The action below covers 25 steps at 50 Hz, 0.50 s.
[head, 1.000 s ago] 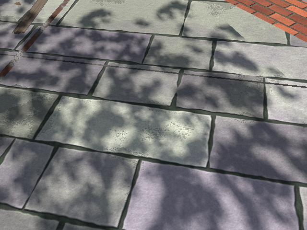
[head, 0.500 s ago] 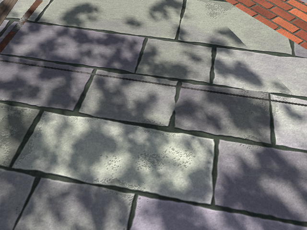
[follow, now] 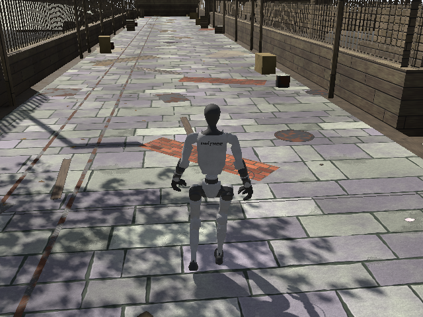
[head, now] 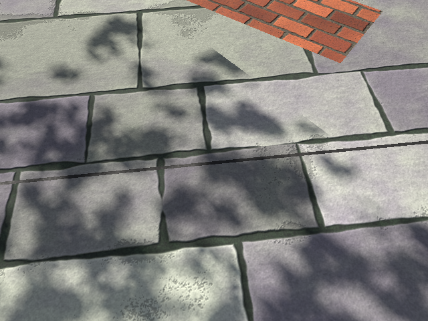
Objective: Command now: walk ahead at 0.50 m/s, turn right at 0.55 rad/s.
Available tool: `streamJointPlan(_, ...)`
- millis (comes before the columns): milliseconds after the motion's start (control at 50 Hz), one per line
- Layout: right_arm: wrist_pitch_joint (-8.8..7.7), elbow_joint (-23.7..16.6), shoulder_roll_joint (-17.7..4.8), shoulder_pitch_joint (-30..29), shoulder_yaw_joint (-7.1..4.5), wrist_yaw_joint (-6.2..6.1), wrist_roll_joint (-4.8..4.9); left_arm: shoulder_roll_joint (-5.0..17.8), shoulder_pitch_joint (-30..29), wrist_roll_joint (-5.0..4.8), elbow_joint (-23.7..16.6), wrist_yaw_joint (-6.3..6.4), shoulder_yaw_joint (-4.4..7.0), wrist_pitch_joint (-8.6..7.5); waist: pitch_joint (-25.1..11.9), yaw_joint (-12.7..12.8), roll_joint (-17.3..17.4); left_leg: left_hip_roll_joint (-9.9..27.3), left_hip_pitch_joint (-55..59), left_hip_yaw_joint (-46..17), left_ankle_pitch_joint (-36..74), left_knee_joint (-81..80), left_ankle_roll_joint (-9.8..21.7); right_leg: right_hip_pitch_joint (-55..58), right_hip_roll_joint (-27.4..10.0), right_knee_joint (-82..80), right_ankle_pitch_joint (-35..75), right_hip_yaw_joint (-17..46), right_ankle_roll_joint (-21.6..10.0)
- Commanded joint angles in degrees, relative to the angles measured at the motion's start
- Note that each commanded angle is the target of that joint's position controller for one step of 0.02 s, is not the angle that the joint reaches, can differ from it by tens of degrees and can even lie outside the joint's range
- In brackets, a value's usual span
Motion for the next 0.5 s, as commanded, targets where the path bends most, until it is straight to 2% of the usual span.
streamJointPlan(20,-3.27,-6.8,-7.7,-4.2,-1.64,0.01,-0.87,6.5,5.8,0.27,-2.7,0.63,1.93,-1.00,-8.2,1.8,1.1,4.5,-24.6,-5.8,5.2,-0.3,0.7,25.5,-15.9,-18.0,7.7,26.1,-11.5)
streamJointPlan(40,-2.51,-6.7,-7.8,-3.0,-1.87,0.10,-1.30,5.9,4.3,0.90,-3.8,0.88,1.61,-0.98,-7.3,0.2,-0.4,5.2,-21.2,-5.9,6.8,-1.9,0.1,21.0,-14.7,-19.4,11.1,24.3,-11.4)
streamJointPlan(100,-0.81,-7.5,-5.8,-2.9,-1.54,-0.02,-2.14,7.7,4.9,0.48,-3.9,1.77,2.17,-1.17,-6.0,-0.8,-0.8,5.0,-19.3,-4.1,10.4,-9.1,-3.0,14.3,-12.9,-21.2,18.3,19.7,-11.9)
streamJointPlan(140,-0.50,-9.1,-4.7,-7.4,-1.03,-0.17,-2.21,9.0,6.5,0.28,-3.5,2.60,2.56,-0.95,-4.4,0.5,-1.6,3.9,-19.7,-3.3,17.4,-17.6,-4.5,11.8,-10.9,-21.4,17.9,16.9,-10.4)
streamJointPlan(200,-0.95,-10.6,-3.2,-13.7,-0.29,0.32,-1.81,9.2,8.8,-0.07,-2.9,3.22,2.67,-0.23,-4.1,3.3,-3.7,0.8,-14.8,-2.5,28.9,-31.5,-4.8,9.6,-7.9,-19.9,11.6,14.7,-7.2)
streamJointPlan(240,-1.34,-11.6,-3.7,-16.7,-0.39,0.80,-1.06,9.5,11.0,-0.21,-2.2,3.29,2.77,0.08,-4.1,4.7,-4.5,-0.7,-12.7,-2.8,31.7,-35.7,-4.5,10.3,-8.8,-19.0,8.1,17.0,-6.4)
streamJointPlan(300,-2.05,-12.2,-6.0,-17.2,-1.24,1.46,-0.68,8.6,12.4,-0.47,-1.6,3.56,2.65,0.58,-4.3,4.2,-5.6,-1.1,-12.2,-5.1,28.1,-40.1,-2.9,16.3,-11.2,-14.1,5.3,22.5,-5.4)
streamJointPlan(340,-2.61,-11.6,-7.4,-14.2,-1.99,1.57,-0.58,8.6,11.4,-0.25,-1.9,3.72,2.81,0.93,-4.7,2.1,-7.4,-1.1,-9.0,-5.0,22.8,-41.1,-0.9,18.3,-12.3,-10.5,7.2,25.4,-4.4)
streamJointPlan(360,-2.89,-10.4,-8.2,-9.5,-2.68,1.32,-0.76,7.7,10.4,-0.15,-2.3,3.65,2.49,1.07,-6.5,-0.5,-7.6,-1.4,-2.6,-3.9,23.0,-43.4,0.5,17.7,-10.6,-6.6,9.9,24.9,-3.1)
streamJointPlan(380,-3.22,-9.6,-10.2,-2.9,-3.51,0.95,-1.69,5.0,10.1,0.25,-3.0,3.38,1.46,0.93,-12.5,-3.8,-5.6,3.2,9.5,-7.2,22.3,-42.5,3.3,14.3,-7.5,3.8,9.4,22.1,-1.2)
streamJointPlan(400,-3.03,-8.9,-14.8,4.8,-4.64,0.49,-2.90,1.3,15.1,0.09,-4.4,3.37,0.31,0.65,-21.8,-4.0,5.5,16.0,30.5,-25.1,15.7,-42.9,10.1,-1.3,-0.6,23.0,-4.5,15.0,2.8)
streamJointPlan(420,-2.22,-7.1,-14.3,7.6,-4.78,1.08,-1.78,2.4,19.0,-0.97,-5.3,3.42,-0.15,0.26,-25.1,-2.7,20.0,23.6,37.5,-46.7,0.6,-49.4,15.3,-15.4,0.5,36.3,-24.4,11.9,4.5)
streamJointPlan(440,-1.82,-8.3,-9.1,4.7,-3.42,1.00,-0.96,7.9,15.9,-1.43,-4.2,3.42,1.12,0.43,-17.1,-3.9,11.9,22.0,31.6,-42.7,-7.9,-51.6,13.2,-20.2,-3.3,41.6,-20.5,13.0,5.0)
streamJointPlan(460,-1.18,-8.7,-7.0,2.3,-2.78,0.67,-1.12,9.3,10.5,-0.87,-5.0,3.38,1.54,0.77,-11.0,-4.4,7.1,19.7,24.4,-33.4,-4.1,-51.8,10.9,-20.6,-5.3,42.3,-15.8,10.6,5.3)
streamJointPlan(480,-0.85,-8.5,-6.0,-0.2,-2.31,0.59,-1.56,8.7,7.8,-0.20,-5.8,3.29,1.60,0.90,-6.6,-3.3,4.5,17.1,17.1,-26.5,3.3,-53.1,10.1,-19.1,-7.0,40.0,-12.4,9.6,5.5)
streamJointPlan(500,-0.83,-8.1,-4.8,-1.6,-1.88,0.46,-1.87,7.9,6.8,0.05,-6.2,3.08,1.83,1.08,-4.5,-2.1,5.1,15.1,12.7,-21.4,8.7,-54.4,9.5,-17.2,-8.7,37.3,-10.1,9.6,5.4)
